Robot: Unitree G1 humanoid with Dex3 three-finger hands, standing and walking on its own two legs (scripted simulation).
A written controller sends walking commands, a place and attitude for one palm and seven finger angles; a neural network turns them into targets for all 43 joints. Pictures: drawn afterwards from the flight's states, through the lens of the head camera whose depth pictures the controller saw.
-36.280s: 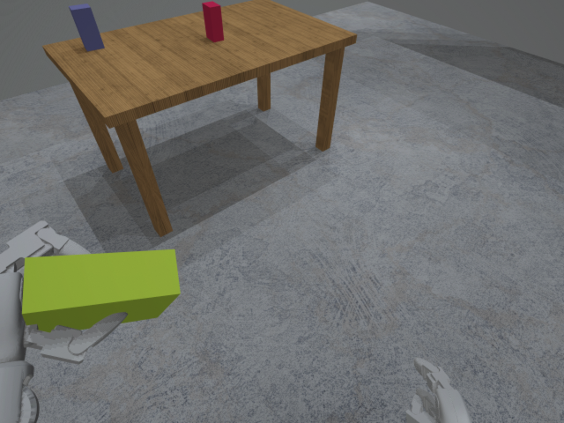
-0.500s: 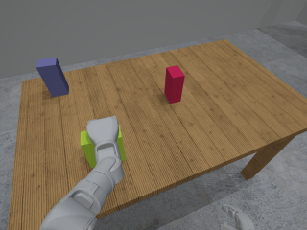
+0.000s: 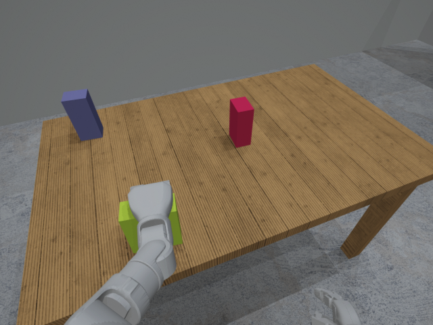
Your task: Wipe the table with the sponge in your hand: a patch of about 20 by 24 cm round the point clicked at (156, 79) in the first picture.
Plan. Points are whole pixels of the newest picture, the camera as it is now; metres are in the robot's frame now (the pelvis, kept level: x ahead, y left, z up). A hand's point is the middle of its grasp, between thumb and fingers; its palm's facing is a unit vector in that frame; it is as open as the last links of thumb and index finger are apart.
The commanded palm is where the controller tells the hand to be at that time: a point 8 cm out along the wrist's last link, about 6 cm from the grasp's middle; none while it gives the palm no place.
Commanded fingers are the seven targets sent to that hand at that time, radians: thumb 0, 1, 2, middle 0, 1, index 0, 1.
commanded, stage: wipe back along the third lane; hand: left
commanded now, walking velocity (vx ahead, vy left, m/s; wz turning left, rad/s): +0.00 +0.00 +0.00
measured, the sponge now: (154, 229) +0.33 +0.18 -0.05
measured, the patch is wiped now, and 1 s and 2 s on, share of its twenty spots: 0.90 0.90 0.90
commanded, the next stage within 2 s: slide back across to the middle lane in 1.14 s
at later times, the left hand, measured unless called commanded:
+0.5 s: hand (161, 224) +0.32 +0.16 -0.01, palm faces -0.05 +0.00 -1.00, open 9.2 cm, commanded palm +0.27 +0.13 +0.02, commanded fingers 0.00 0.10 1.30 -1.20 -1.60 -1.20 -1.60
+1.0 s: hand (160, 224) +0.32 +0.16 -0.01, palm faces -0.05 -0.02 -1.00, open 9.2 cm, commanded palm +0.27 +0.14 +0.02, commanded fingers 0.00 0.10 1.30 -1.20 -1.60 -1.20 -1.60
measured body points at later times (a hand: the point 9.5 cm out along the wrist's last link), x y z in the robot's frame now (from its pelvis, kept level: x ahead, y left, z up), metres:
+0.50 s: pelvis -0.01 -0.02 +0.00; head -0.02 -0.04 +0.45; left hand +0.32 +0.15 +0.05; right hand +0.19 -0.24 -0.10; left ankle +0.00 +0.13 -0.72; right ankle -0.01 -0.11 -0.72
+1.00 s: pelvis -0.01 -0.01 +0.00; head -0.02 -0.03 +0.45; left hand +0.32 +0.15 +0.05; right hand +0.19 -0.23 -0.11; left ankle +0.00 +0.13 -0.72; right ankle -0.01 -0.11 -0.72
